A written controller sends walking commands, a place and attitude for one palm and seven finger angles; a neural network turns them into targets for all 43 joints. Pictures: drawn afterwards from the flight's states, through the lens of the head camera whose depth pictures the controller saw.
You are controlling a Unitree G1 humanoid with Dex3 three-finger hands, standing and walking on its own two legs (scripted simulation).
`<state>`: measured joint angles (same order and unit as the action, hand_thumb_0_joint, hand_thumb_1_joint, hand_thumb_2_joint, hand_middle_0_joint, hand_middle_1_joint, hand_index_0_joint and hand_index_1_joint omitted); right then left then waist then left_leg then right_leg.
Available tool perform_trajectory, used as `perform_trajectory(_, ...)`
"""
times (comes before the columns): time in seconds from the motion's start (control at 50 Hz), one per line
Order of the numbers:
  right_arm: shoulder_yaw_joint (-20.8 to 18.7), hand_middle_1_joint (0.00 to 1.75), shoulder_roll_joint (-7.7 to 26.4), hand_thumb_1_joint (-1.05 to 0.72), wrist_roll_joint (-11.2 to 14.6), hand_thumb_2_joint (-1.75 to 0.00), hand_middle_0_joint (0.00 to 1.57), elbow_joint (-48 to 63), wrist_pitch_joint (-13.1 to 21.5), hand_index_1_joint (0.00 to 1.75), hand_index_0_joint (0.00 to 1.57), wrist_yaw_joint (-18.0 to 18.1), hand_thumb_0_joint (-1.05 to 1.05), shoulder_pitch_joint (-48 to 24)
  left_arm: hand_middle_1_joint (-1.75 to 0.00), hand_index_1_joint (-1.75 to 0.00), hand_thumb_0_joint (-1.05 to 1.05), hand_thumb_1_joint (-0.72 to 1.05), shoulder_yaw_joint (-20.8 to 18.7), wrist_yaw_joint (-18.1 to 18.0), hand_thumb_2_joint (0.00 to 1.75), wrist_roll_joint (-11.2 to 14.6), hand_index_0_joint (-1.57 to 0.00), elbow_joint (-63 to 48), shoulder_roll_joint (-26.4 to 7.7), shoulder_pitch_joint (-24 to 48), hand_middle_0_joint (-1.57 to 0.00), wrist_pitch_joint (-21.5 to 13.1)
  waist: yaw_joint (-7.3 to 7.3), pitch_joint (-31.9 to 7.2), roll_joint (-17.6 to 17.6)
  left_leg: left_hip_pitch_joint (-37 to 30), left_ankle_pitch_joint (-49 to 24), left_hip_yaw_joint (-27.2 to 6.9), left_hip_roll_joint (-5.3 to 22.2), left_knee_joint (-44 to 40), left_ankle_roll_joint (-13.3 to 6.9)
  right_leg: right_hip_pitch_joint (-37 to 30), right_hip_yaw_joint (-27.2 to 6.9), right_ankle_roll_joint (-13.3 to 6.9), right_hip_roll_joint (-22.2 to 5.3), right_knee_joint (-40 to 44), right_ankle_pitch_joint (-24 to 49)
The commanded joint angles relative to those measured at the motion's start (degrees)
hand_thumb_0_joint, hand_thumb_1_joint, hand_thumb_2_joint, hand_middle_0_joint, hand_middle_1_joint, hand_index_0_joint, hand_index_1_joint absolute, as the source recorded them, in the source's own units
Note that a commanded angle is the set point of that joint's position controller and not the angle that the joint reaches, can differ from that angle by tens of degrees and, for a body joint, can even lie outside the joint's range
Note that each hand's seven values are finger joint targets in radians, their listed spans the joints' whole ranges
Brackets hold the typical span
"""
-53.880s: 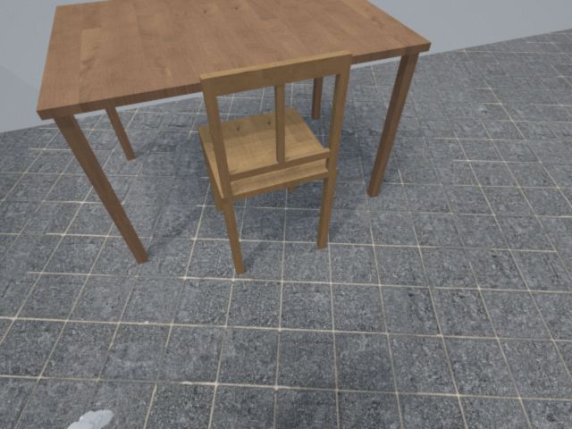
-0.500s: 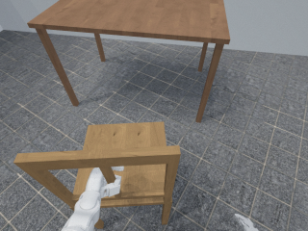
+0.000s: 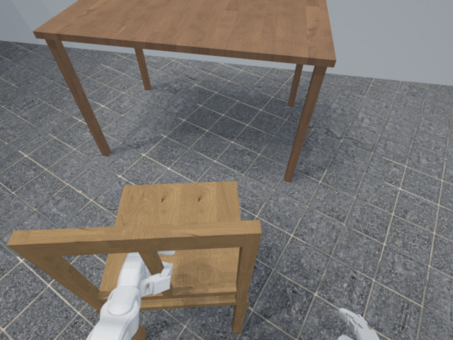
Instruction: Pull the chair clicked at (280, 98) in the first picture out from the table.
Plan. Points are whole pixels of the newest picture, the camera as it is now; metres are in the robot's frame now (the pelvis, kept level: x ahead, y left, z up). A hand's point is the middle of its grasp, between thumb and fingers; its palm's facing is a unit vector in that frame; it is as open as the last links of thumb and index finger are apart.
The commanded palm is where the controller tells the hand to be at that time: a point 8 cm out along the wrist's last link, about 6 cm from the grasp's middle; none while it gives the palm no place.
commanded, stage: open the thumb and straighten the fingers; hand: left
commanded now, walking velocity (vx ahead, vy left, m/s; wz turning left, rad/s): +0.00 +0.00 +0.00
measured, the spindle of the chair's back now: (158, 272) +0.27 +0.15 -0.10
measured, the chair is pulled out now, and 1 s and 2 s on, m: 0.65 0.65 0.65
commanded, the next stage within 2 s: draw the fingers out of the gap in 0.64 s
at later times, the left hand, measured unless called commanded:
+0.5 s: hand (161, 273) +0.26 +0.13 -0.07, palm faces -0.03 -0.99 -0.14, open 15.7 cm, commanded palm +0.24 +0.19 -0.05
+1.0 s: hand (149, 305) +0.20 +0.15 -0.07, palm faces -0.01 -0.99 -0.16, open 17.5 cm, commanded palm +0.18 +0.19 -0.05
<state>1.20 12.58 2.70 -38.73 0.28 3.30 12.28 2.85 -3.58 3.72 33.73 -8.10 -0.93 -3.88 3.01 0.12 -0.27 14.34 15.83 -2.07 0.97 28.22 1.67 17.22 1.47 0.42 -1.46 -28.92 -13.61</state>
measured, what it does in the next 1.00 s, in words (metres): stands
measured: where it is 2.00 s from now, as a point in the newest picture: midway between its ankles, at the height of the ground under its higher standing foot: outside the picture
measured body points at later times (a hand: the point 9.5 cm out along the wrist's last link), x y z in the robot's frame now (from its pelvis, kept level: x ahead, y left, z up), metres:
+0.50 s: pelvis +0.01 +0.00 -0.03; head +0.04 -0.02 +0.41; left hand +0.26 +0.19 -0.06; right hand +0.16 -0.24 -0.13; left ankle -0.01 +0.14 -0.74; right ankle +0.01 -0.12 -0.74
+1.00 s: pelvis +0.01 +0.00 -0.04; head +0.04 -0.02 +0.41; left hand +0.20 +0.20 -0.06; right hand +0.17 -0.25 -0.12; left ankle -0.01 +0.14 -0.74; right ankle +0.01 -0.12 -0.74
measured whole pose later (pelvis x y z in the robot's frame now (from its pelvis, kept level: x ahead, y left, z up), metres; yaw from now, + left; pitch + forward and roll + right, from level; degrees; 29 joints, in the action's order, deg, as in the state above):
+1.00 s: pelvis +0.01 +0.00 -0.04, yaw +2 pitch +10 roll +0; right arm 0.5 14.5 2.1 -28.8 7.2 5.0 15.6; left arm 2.9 -0.7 4.0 -1.8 -10.8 -23.9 10.6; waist 2.7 -7.4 -3.1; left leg 34.1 27.4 -3.9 0.2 51.1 1.6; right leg 35.9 2.8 0.5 -2.3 -50.5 -24.9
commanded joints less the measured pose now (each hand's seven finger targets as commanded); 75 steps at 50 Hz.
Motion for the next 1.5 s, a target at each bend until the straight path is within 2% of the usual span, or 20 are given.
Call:
perform_trajectory(0.0, -3.2, 0.3, 8.0, -0.9, 0.3, -0.9, 0.2, 10.4, 5.4, 0.3, 0.2, -0.8, 0.0, -4.2, -1.45, -1.45, 0.0, 0.17, -1.0, 2.3, 0.55, 0.6, -0.5, -18.5, -5.1, 8.4, -0.5, -3.0, -0.02, -12.1, -2.4, 5.3, -5.9, 2.5, -0.1, 1.8, -2.8, -0.7, 0.6, -1.4, -1.6, -1.3, 6.7)
perform_trajectory(0.1, -3.4, 0.3, 8.7, -0.9, -0.1, -0.9, 0.2, 12.4, 7.1, 0.3, 0.2, -0.6, 0.0, -3.3, -1.38, -1.38, 0.0, -0.43, -3.0, 1.9, 0.26, 1.0, -0.47, -19.9, -5.6, 4.0, -0.47, 1.0, -0.75, -14.1, 0.6, 10.0, -4.9, 2.2, -0.3, 5.5, -2.8, 2.3, 1.4, -1.1, -1.0, -5.4, 5.7)
perform_trajectory(0.12, -3.5, 0.3, 9.2, -0.9, -0.1, -0.9, 0.2, 12.4, 7.1, 0.3, 0.2, -0.3, 0.0, -3.0, -1.3, -1.3, 0.0, -0.55, -5.5, 1.7, 0.2, 1.0, -0.45, -21.6, -8.3, 5.9, -0.45, 1.5, -0.75, -15.2, 0.8, 10.4, -4.9, 2.2, -0.3, 6.0, -2.8, 2.5, 1.1, -0.9, -0.9, -6.1, 5.7)
perform_trajectory(0.18, -3.4, 0.3, 8.9, -0.9, -0.2, -0.9, 0.2, 13.6, 7.8, 0.3, 0.2, 0.2, 0.0, -2.7, -1.09, -1.09, 0.0, -0.55, -3.4, 2.0, 0.2, 0.9, -0.38, -23.7, -5.3, 4.7, -0.38, 3.7, -0.42, -16.4, 1.5, 11.0, -5.9, 2.4, -0.5, 7.9, -2.9, 3.9, 1.6, -0.6, -0.8, -7.8, 6.5)
perform_trajectory(0.32, -3.2, 0.3, 9.3, -0.9, -0.4, -0.9, 0.2, 14.5, 9.3, 0.3, 0.2, 1.0, 0.0, -1.4, -0.58, -0.58, 0.0, -0.55, -2.0, 2.6, 0.2, 1.1, -0.2, -28.8, -4.5, 3.5, -0.2, 6.8, 0.18, -17.4, 1.5, 11.8, -8.1, 1.7, -0.5, 11.1, -2.8, 6.5, 2.3, -0.6, -0.6, -10.6, 7.9)
perform_trajectory(0.38, -3.2, 0.3, 9.4, -0.9, -0.5, -0.9, 0.2, 14.9, 9.4, 0.3, 0.2, 1.2, 0.0, -1.1, -0.36, -0.36, 0.0, -0.55, -3.0, 2.4, 0.2, 0.8, -0.13, -29.7, -5.7, 3.2, -0.13, 8.1, 0.32, -17.0, 3.4, 13.3, -6.6, 1.6, -0.7, 12.1, -2.9, 7.2, 2.2, -0.3, -0.6, -11.0, 7.0)
perform_trajectory(0.4, -3.2, 0.3, 9.7, -0.9, -0.6, -0.9, 0.2, 15.0, 9.3, 0.3, 0.2, 1.4, 0.0, -0.7, -0.29, -0.29, 0.0, -0.55, -6.4, 2.2, 0.2, 0.8, -0.1, -29.3, -9.0, 1.6, -0.1, 8.5, -0.58, -17.0, 3.1, 14.1, -6.9, 1.7, -0.8, 12.2, -2.9, 6.6, 2.0, -0.5, -0.6, -11.2, 7.5)
perform_trajectory(0.44, -2.9, 0.3, 9.1, -0.9, -0.6, -0.9, 0.2, 15.8, 9.2, 0.3, 0.2, 1.4, 0.0, -0.9, -0.14, -0.14, 0.0, -0.55, -5.1, 2.5, 0.2, 0.5, -0.05, -31.7, -7.5, 0.7, -0.05, 8.9, -0.52, -17.8, 1.5, 14.0, -7.7, 1.8, -1.0, 12.7, -2.9, 6.6, 2.2, -0.5, -0.8, -12.0, 8.1)
perform_trajectory(0.48, -2.9, 0.3, 9.2, -0.9, -0.6, -0.9, 0.2, 16.0, 9.2, 0.3, 0.2, 1.6, 0.0, -0.5, 0.0, 0.0, 0.0, -0.55, -5.1, 2.5, 0.2, 0.5, 0.0, -32.6, -7.9, 1.1, 0.0, 9.5, -0.01, -17.9, 2.9, 14.4, -7.7, 1.7, -0.9, 13.4, -3.0, 6.9, 2.1, -0.3, -0.8, -12.2, 8.3)
perform_trajectory(0.52, -2.8, 0.3, 9.0, -0.9, -0.6, -0.9, 0.2, 16.2, 9.5, 0.3, 0.2, 1.7, 0.0, -0.4, 0.0, 0.0, 0.0, -0.55, -3.4, 2.9, 0.2, 0.6, 0.0, -34.4, -6.4, 1.0, 0.0, 9.8, 0.23, -18.3, 0.6, 13.5, -8.8, 1.6, -0.9, 13.9, -3.0, 7.2, 2.3, -0.5, -0.8, -12.5, 9.3)
perform_trajectory(0.62, -2.7, 0.3, 9.3, -0.9, -0.6, -0.9, 0.2, 16.2, 9.8, 0.3, 0.2, 1.9, 0.0, -0.1, 0.0, 0.0, 0.0, -0.55, -2.5, 3.1, 0.2, 0.9, 0.0, -35.4, -6.3, -0.1, 0.0, 11.2, 0.86, -17.4, 0.9, 14.3, -8.3, 1.3, -1.0, 15.1, -3.1, 8.3, 2.5, -0.3, -0.9, -12.7, 9.2)
perform_trajectory(0.64, -2.7, 0.3, 9.5, -0.9, -0.7, -0.9, 0.2, 16.1, 9.8, 0.3, 0.2, 2.0, 0.0, 0.0, 0.0, 0.0, 0.0, -0.55, -4.0, 2.9, 0.2, 0.8, 0.0, -35.1, -7.7, -0.7, 0.0, 11.3, 0.5, -17.7, 2.4, 15.0, -7.6, 1.0, -1.0, 15.0, -3.0, 8.0, 2.5, -0.3, -0.9, -12.9, 8.4)
perform_trajectory(0.7, -2.6, 0.3, 9.3, -0.9, -0.7, -0.9, 0.2, 16.7, 10.0, 0.3, 0.2, 2.1, 0.0, -0.2, 0.0, 0.0, 0.0, -0.55, -2.9, 2.6, 0.2, 0.4, 0.0, -37.6, -7.1, -1.1, 0.0, 11.3, 0.16, -18.2, -0.1, 14.4, -8.3, 1.1, -1.1, 15.1, -3.1, 8.2, 2.6, -0.6, -1.0, -13.1, 8.4)
perform_trajectory(0.72, -2.9, 0.3, 9.3, -0.9, -0.8, -0.9, 0.2, 16.7, 9.8, 0.3, 0.2, 2.1, 0.0, 0.1, 0.0, 0.0, 0.0, -0.55, -6.5, 2.4, 0.2, 0.3, 0.0, -35.5, -9.9, -6.0, 0.0, 11.6, -0.97, -18.2, 0.3, 15.3, -8.5, 1.2, -1.1, 15.2, -2.9, 7.6, 2.6, -0.7, -1.0, -13.6, 8.7)
perform_trajectory(0.84, -3.2, 0.3, 8.2, -0.9, -0.5, -0.9, 0.2, 19.1, 9.7, 0.3, 0.2, 1.9, 0.0, -1.1, 0.0, 0.0, 0.0, -0.55, -4.4, 2.9, 0.2, 0.5, 0.0, -42.9, -7.9, -18.1, 0.0, 11.8, -1.48, -18.2, 1.3, 17.0, -8.4, 1.6, -1.1, 16.1, -3.0, 7.0, 2.6, -0.7, -1.2, -14.1, 9.3)
perform_trajectory(1.0, -3.1, 0.3, 8.2, -0.9, -0.7, -0.9, 0.2, 19.3, 11.4, 0.3, 0.2, 3.1, 0.0, -0.8, 0.0, 0.0, 0.0, -0.55, -1.0, 2.5, 0.2, -0.2, 0.0, -51.3, -7.2, -20.4, 0.0, 10.1, 0.52, -15.1, -0.3, 17.9, -4.7, 0.3, -1.3, 17.8, -3.3, 12.5, 3.2, -0.7, -0.9, -14.7, 2.9)
perform_trajectory(1.18, -2.9, 0.3, 7.5, -0.9, -0.6, -0.9, 0.2, 20.0, 11.4, 0.3, 0.2, 3.9, 0.0, -2.1, 0.0, 0.0, 0.0, -0.55, -1.8, 2.9, 0.2, -0.6, 0.0, -52.5, -7.9, -27.0, 0.0, 11.2, -0.3, -13.8, 1.0, 20.5, -0.4, -0.2, -1.6, 18.7, -3.3, 14.4, 3.3, -0.6, -0.7, -15.1, -3.1)
perform_trajectory(1.24, -2.8, 0.3, 6.9, -0.9, -0.5, -0.9, 0.2, 20.8, 11.5, 0.3, 0.2, 3.8, 0.0, -2.7, 0.0, 0.0, 0.0, -0.55, -0.9, 3.0, 0.2, -0.5, 0.0, -54.7, -7.1, -30.6, 0.0, 11.9, -1.0, -15.0, -1.3, 19.9, -1.1, -0.5, -1.7, 18.5, -3.2, 13.9, 3.5, -0.9, -0.8, -15.6, -2.9)
perform_trajectory(1.34, -3.1, 0.3, 6.4, -0.9, -0.5, -0.9, 0.2, 21.4, 11.1, 0.3, 0.2, 3.8, 0.0, -3.2, 0.0, 0.0, 0.0, -0.55, -0.7, 3.1, 0.2, -0.7, 0.0, -55.7, -6.8, -35.7, 0.0, 12.5, -1.16, -13.4, 0.6, 21.6, -1.1, -0.7, -1.5, 19.0, -3.2, 14.4, 3.9, -0.9, -0.6, -16.0, -2.8)
perform_trajectory(1.48, -3.7, 0.3, 5.8, -0.9, -0.5, -0.9, 0.2, 22.5, 11.1, 0.3, 0.2, 4.0, 0.0, -2.8, 0.0, 0.0, 0.0, -0.55, 0.3, 3.1, 0.2, -1.6, 0.0, -60.8, -6.7, -41.6, 0.0, 11.1, -1.45, -13.9, -0.7, 22.3, -1.1, -0.7, -1.7, 20.4, -3.2, 16.0, 3.8, -1.1, -0.4, -17.2, -3.1)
